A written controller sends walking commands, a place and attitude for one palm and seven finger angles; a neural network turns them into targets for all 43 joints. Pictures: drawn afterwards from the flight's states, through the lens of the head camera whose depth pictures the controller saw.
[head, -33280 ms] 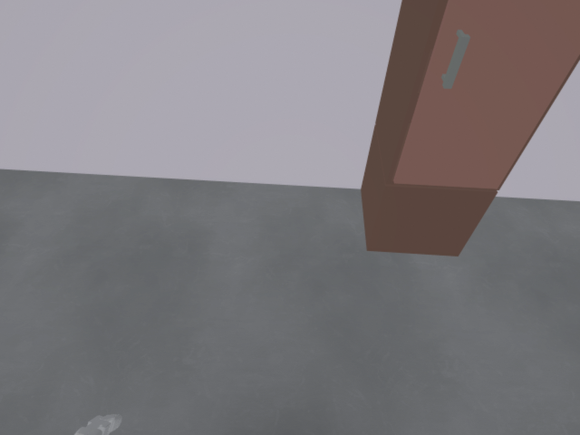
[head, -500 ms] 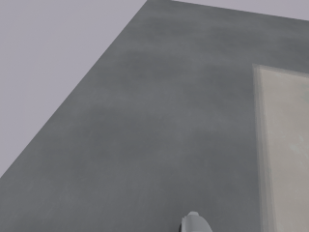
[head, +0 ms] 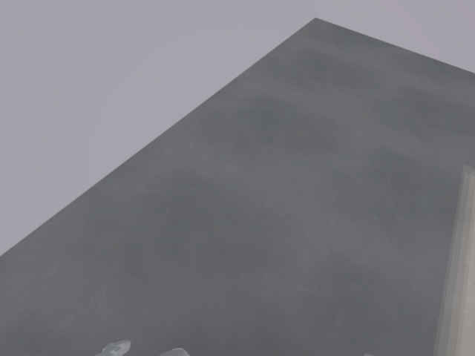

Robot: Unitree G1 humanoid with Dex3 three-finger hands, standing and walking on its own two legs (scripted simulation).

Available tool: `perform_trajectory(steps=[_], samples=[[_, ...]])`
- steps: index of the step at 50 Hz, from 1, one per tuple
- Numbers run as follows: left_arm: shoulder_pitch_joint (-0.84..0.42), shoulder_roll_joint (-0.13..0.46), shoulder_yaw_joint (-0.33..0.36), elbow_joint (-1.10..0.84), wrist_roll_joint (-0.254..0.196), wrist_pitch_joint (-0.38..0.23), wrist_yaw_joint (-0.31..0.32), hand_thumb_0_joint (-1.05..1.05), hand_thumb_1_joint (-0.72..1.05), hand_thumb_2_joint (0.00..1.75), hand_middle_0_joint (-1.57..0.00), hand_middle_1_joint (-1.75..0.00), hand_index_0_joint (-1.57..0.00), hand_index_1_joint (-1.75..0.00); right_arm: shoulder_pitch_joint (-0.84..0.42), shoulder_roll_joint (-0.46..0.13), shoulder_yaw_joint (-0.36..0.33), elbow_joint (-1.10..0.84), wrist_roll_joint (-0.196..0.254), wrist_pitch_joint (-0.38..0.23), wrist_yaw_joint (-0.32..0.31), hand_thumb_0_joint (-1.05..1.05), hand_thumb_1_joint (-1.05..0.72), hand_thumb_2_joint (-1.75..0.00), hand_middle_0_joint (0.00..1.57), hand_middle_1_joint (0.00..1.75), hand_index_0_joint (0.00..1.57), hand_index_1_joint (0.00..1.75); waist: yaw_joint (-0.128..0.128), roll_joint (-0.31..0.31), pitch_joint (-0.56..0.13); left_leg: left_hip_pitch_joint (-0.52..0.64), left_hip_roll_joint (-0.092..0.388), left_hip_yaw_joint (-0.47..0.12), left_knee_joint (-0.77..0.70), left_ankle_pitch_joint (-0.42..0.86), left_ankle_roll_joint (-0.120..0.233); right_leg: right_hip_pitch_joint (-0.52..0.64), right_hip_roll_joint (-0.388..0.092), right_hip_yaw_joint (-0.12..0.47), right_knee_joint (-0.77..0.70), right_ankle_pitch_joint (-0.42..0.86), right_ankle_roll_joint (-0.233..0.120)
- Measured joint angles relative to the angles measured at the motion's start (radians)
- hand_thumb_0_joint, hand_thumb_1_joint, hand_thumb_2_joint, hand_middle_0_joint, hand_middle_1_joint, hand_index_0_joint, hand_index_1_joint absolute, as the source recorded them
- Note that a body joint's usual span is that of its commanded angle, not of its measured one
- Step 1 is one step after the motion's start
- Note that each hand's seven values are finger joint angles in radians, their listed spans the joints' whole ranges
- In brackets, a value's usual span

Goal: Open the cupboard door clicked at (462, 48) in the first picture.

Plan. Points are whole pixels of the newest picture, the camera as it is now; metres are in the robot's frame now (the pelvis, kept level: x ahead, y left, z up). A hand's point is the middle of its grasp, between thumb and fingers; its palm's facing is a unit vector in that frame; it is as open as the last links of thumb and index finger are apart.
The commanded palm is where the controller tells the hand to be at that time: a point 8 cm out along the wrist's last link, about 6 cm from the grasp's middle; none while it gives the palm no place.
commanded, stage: turn to face it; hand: left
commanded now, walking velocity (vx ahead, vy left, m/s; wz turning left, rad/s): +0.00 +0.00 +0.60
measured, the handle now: out of the picture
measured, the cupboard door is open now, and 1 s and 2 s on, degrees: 52 52 52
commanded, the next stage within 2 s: none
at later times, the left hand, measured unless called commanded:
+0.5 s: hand out of the picture +0.05 +0.16 -0.13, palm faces +0.28 -0.91 -0.30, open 7.4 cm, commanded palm none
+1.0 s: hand out of the picture +0.00 +0.18 -0.14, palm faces +0.58 -0.77 -0.27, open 7.4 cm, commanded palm none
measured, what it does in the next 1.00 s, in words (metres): steps on the spot, turning left: right foot, then left foot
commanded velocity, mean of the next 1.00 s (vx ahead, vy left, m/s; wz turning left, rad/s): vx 0.00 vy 0.00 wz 0.60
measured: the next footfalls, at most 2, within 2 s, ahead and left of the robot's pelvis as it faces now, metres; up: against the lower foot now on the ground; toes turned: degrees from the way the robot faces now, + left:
right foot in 0.40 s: +0.10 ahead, -0.17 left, +0.00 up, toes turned +11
left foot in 0.76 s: +0.03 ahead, +0.08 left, +0.00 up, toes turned +33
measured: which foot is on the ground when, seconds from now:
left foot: down 0.00-0.40, up 0.42-0.74, down 0.76-1.00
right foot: down 0.00-0.00, up 0.02-0.38, down 0.40-0.76, up 0.78-1.00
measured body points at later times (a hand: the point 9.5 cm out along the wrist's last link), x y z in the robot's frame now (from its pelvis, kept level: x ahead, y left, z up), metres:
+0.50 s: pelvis +0.04 -0.06 +0.02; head +0.10 -0.07 +0.46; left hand +0.04 +0.21 -0.11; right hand +0.18 -0.29 -0.14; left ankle +0.01 +0.07 -0.65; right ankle +0.06 -0.18 -0.72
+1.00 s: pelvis +0.05 -0.06 +0.02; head +0.09 -0.02 +0.46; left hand -0.03 +0.22 -0.12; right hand +0.28 -0.21 -0.12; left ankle -0.01 +0.06 -0.72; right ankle +0.13 -0.19 -0.67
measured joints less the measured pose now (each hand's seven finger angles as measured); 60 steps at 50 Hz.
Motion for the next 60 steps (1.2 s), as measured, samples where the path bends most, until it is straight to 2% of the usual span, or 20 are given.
perform_trajectory(steps=[3,6,8,12,16,19,20,23,25,27,31,35,38,41,45,50,54,55,58,60], samples=[[0.002,0.042,0.007,0.003,-0.002,0.041,-0.001,-0.01,0.92,0.9,-0.2,-0.3,-0.2,-0.3,-0.021,0.003,0.006,-0.023,-0.005,-0.017,-0.009,0.0,-0.91,-0.9,0.19,0.3,0.2,0.3,0.004,-0.02,0.006,-0.032,-0.028,-0.017,0.055,-0.052,0.069,-0.127,0.029,0.159,0.297,-0.179,0.033],[-0.006,0.067,0.018,0.004,0.003,0.053,-0.002,0.0,0.92,0.9,-0.2,-0.29,-0.2,-0.3,-0.014,0.009,0.016,-0.032,-0.006,-0.017,-0.019,0.0,-0.91,-0.9,0.2,0.3,0.2,0.3,0.013,-0.012,0.01,-0.018,-0.043,-0.049,-0.007,-0.032,0.06,-0.226,0.072,0.249,0.483,-0.114,0.049],[-0.007,0.074,0.02,-0.005,0.003,0.05,-0.006,0.01,0.91,0.9,-0.19,-0.29,-0.2,-0.3,-0.007,0.011,0.021,-0.027,-0.004,-0.015,-0.022,0.0,-0.9,-0.9,0.2,0.3,0.2,0.3,0.022,0.0,0.016,0.003,-0.053,-0.069,-0.068,0.001,0.058,-0.254,0.083,0.282,0.5,-0.055,0.058],[0.005,0.077,0.016,-0.022,-0.003,0.045,-0.006,0.01,0.91,0.9,-0.19,-0.29,-0.2,-0.3,0.007,0.012,0.024,-0.013,-0.003,-0.006,-0.02,0.0,-0.9,-0.9,0.2,0.3,0.21,0.3,0.032,0.033,0.02,0.037,-0.064,-0.109,-0.153,0.045,0.051,-0.237,0.097,0.315,0.376,-0.034,0.068],[0.01,0.07,0.007,-0.03,-0.008,0.047,-0.003,0.01,0.91,0.9,-0.19,-0.29,-0.2,-0.3,0.019,0.012,0.016,-0.002,-0.005,0.01,-0.013,0.0,-0.9,-0.9,0.2,0.3,0.21,0.3,0.02,0.064,0.025,0.043,-0.073,-0.157,-0.167,0.055,0.03,-0.162,0.116,0.32,0.171,-0.053,0.06],[0.018,0.063,0.0,-0.042,-0.012,0.034,-0.003,0.01,0.91,0.9,-0.19,-0.29,-0.2,-0.3,0.03,0.009,0.007,0.003,0.0,0.026,-0.009,0.0,-0.9,-0.9,0.2,0.3,0.21,0.3,0.014,0.077,0.023,0.022,-0.088,-0.198,-0.132,0.043,0.005,-0.063,0.134,0.308,-0.055,0.021,0.046],[0.027,0.064,-0.003,-0.049,-0.008,0.023,-0.001,0.01,0.91,0.9,-0.19,-0.29,-0.2,-0.3,0.035,0.009,0.002,0.004,0.005,0.032,-0.007,0.0,-0.9,-0.9,0.2,0.3,0.21,0.3,0.018,0.067,0.017,0.0,-0.101,-0.198,-0.091,0.002,0.001,-0.035,0.125,0.311,-0.129,0.038,0.021],[0.03,0.026,-0.018,-0.043,-0.001,0.017,0.008,0.01,0.91,0.9,-0.19,-0.29,-0.2,-0.3,0.022,-0.018,-0.017,0.022,0.006,0.053,-0.002,0.0,-0.9,-0.9,0.2,0.3,0.21,0.3,0.016,0.094,0.039,-0.087,-0.11,-0.184,0.207,-0.202,-0.012,-0.022,0.112,0.267,-0.102,0.049,-0.024],[0.045,0.007,-0.026,-0.04,-0.002,0.016,0.011,0.01,0.9,0.9,-0.2,-0.29,-0.2,-0.3,0.016,-0.028,-0.022,0.031,0.003,0.06,0.002,0.0,-0.9,-0.9,0.2,0.3,0.21,0.3,0.013,0.088,0.046,-0.124,-0.101,-0.146,0.374,-0.207,-0.027,0.006,0.092,0.243,-0.126,0.057,-0.028],[0.059,-0.004,-0.031,-0.035,-0.002,0.015,0.011,0.01,0.9,0.9,-0.2,-0.29,-0.2,-0.3,0.009,-0.029,-0.023,0.034,0.005,0.064,0.007,0.0,-0.9,-0.9,0.2,0.3,0.2,0.3,0.009,0.07,0.049,-0.127,-0.084,-0.115,0.437,-0.191,-0.041,0.032,0.074,0.22,-0.153,0.065,-0.028],[0.075,-0.016,-0.036,-0.028,0.001,0.01,0.009,0.01,0.9,0.9,-0.2,-0.3,-0.2,-0.3,-0.006,-0.021,-0.017,0.033,0.009,0.064,0.011,0.0,-0.91,-0.9,0.2,0.3,0.2,0.3,0.011,0.03,0.056,-0.057,-0.055,-0.07,0.301,-0.191,-0.053,0.064,0.04,0.167,-0.174,0.06,-0.025],[0.084,-0.002,-0.026,-0.024,0.006,0.004,0.005,0.01,0.91,0.9,-0.2,-0.3,-0.2,-0.3,-0.037,-0.016,-0.006,0.027,0.012,0.055,0.012,0.0,-0.91,-0.9,0.2,0.3,0.2,0.3,0.032,0.003,0.07,0.043,-0.053,-0.035,0.077,-0.19,-0.041,0.065,0.013,0.114,-0.125,0.022,-0.013],[0.101,0.018,-0.016,-0.018,-0.003,0.01,-0.002,0.01,0.91,0.9,-0.2,-0.3,-0.2,-0.3,-0.055,-0.021,-0.001,0.005,0.008,0.033,0.012,0.0,-0.91,-0.9,0.2,0.3,0.2,0.3,0.037,-0.001,0.062,0.121,-0.061,-0.025,-0.103,-0.019,-0.003,0.023,-0.009,0.084,-0.006,-0.035,0.008],[0.076,0.054,-0.003,-0.001,-0.007,0.051,0.003,0.01,0.91,0.9,-0.2,-0.3,-0.2,-0.3,-0.069,-0.001,0.005,-0.008,0.004,0.009,0.003,0.0,-0.91,-0.9,0.2,0.3,0.2,0.3,0.04,-0.026,0.07,0.094,-0.078,-0.046,-0.049,-0.062,0.039,-0.101,0.018,0.203,0.279,-0.177,0.037],[0.038,0.071,0.01,-0.002,-0.005,0.066,0.0,0.01,0.91,0.9,-0.2,-0.29,-0.2,-0.3,-0.046,0.011,0.013,-0.012,-0.001,0.006,-0.014,0.0,-0.9,-0.9,0.2,0.3,0.2,0.3,0.037,-0.007,0.053,0.111,-0.077,-0.096,-0.108,-0.045,0.029,-0.195,0.063,0.276,0.405,-0.106,0.049],[0.001,0.065,0.009,-0.038,-0.007,0.053,-0.008,0.01,0.91,0.9,-0.19,-0.29,-0.2,-0.3,-0.02,0.009,0.014,0.0,-0.006,0.018,-0.014,0.0,-0.9,-0.9,0.2,0.3,0.21,0.3,0.031,0.035,0.046,0.122,-0.078,-0.159,-0.159,-0.008,0.015,-0.178,0.089,0.31,0.236,-0.063,0.05],[-0.008,0.055,0.002,-0.063,-0.01,0.033,-0.009,0.01,0.91,0.9,-0.19,-0.29,-0.2,-0.3,0.0,0.003,0.005,0.004,-0.003,0.032,-0.011,0.0,-0.9,-0.9,0.2,0.3,0.21,0.3,0.019,0.063,0.039,0.095,-0.086,-0.211,-0.122,-0.021,-0.012,-0.077,0.12,0.301,-0.016,0.019,0.042],[-0.002,0.055,0.0,-0.072,-0.007,0.023,-0.008,0.01,0.91,0.9,-0.2,-0.29,-0.2,-0.3,0.008,0.001,0.001,0.003,0.001,0.036,-0.01,0.0,-0.9,-0.9,0.2,0.3,0.21,0.3,0.02,0.062,0.031,0.076,-0.096,-0.22,-0.091,-0.036,-0.016,-0.047,0.118,0.297,-0.095,0.071,0.022],[0.003,0.024,-0.014,-0.069,0.001,0.008,0.003,0.01,0.91,0.9,-0.2,-0.29,-0.2,-0.3,0.005,-0.02,-0.017,0.016,0.006,0.051,-0.007,0.0,-0.9,-0.9,0.2,0.3,0.21,0.3,0.016,0.089,0.048,-0.02,-0.113,-0.205,0.198,-0.23,-0.016,-0.035,0.104,0.255,-0.071,0.061,-0.031],[0.021,0.006,-0.022,-0.066,0.0,0.011,0.008,0.01,0.9,0.9,-0.2,-0.29,-0.2,-0.3,0.005,-0.029,-0.023,0.025,0.004,0.06,-0.002,0.0,-0.9,-0.9,0.2,0.3,0.21,0.3,0.014,0.088,0.049,-0.071,-0.108,-0.163,0.383,-0.228,-0.024,-0.005,0.087,0.231,-0.1,0.054,-0.036]])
